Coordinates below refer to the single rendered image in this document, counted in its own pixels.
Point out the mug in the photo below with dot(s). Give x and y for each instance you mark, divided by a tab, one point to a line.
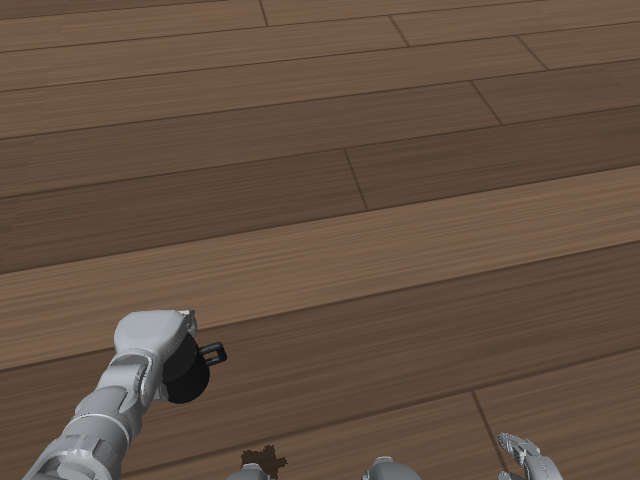
186	372

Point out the right robot hand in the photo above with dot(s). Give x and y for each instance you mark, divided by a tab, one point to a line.
527	455

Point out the left robot hand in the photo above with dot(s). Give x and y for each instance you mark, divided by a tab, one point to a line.
160	332

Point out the left robot arm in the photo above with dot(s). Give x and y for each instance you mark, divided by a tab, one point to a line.
95	441

